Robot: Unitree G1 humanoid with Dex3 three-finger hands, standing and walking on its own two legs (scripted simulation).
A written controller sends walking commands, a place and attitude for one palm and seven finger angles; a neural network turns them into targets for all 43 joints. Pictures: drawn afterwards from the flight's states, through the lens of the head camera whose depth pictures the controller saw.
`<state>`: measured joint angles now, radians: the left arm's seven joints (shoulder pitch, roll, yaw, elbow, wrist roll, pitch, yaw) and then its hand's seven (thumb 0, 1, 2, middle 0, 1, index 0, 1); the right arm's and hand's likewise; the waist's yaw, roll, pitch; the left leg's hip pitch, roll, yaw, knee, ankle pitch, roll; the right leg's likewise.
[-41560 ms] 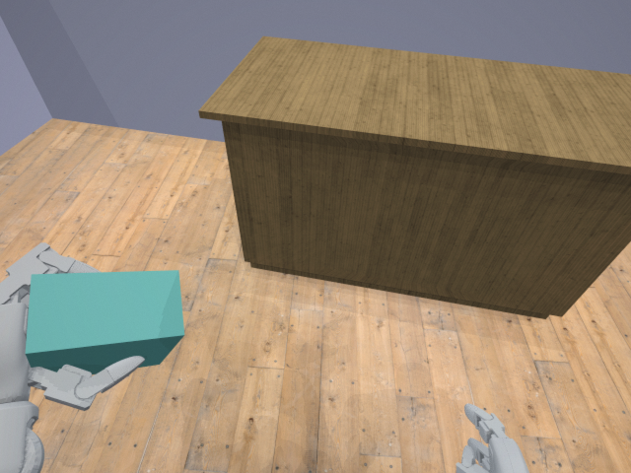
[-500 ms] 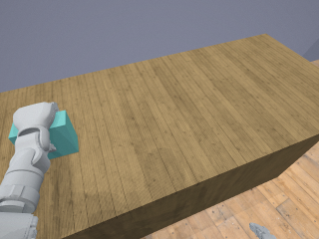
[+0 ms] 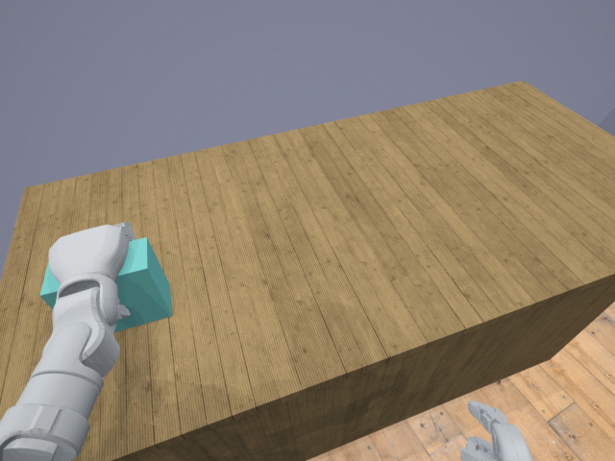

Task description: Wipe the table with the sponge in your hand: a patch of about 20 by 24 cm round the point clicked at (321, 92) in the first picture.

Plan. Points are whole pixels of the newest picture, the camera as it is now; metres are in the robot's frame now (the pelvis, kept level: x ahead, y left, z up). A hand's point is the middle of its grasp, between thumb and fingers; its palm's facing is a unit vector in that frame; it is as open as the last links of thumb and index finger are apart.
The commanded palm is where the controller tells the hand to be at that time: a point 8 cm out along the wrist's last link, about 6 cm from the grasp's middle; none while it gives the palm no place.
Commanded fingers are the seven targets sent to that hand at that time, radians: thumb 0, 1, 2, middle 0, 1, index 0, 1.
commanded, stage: wipe back along the first lane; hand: left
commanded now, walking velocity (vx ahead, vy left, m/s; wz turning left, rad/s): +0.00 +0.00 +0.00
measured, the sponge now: (118, 297) +0.32 +0.32 +0.02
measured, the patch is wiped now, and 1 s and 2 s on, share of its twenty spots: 1.00 1.00 1.00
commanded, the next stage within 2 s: lift the sponge slowly off the table in 0.78 s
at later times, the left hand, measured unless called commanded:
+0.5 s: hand (112, 312) +0.27 +0.29 +0.06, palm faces +0.00 -0.06 -1.00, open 10.2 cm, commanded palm +0.23 +0.27 +0.09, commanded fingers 0.00 0.10 1.30 -1.20 -1.60 -1.20 -1.60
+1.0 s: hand (113, 344) +0.23 +0.27 +0.06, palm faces +0.01 -0.08 -1.00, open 10.2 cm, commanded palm +0.20 +0.25 +0.10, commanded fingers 0.00 0.10 1.30 -1.20 -1.60 -1.20 -1.60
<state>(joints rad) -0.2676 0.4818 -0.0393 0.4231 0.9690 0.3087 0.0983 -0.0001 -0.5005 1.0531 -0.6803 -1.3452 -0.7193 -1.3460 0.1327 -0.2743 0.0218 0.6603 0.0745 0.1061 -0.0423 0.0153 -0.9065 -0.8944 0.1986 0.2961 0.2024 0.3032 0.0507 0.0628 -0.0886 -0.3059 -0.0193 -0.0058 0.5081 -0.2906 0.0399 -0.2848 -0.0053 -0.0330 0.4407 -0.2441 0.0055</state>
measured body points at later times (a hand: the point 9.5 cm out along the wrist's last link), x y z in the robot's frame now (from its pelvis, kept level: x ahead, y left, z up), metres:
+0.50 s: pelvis +0.00 -0.01 +0.00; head +0.00 -0.04 +0.45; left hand +0.27 +0.29 +0.11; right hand +0.22 -0.23 -0.09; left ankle -0.02 +0.09 -0.74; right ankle -0.02 -0.13 -0.74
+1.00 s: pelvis -0.01 -0.02 +0.00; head -0.03 -0.05 +0.45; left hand +0.23 +0.27 +0.11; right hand +0.22 -0.23 -0.08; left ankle -0.02 +0.09 -0.74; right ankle -0.02 -0.13 -0.74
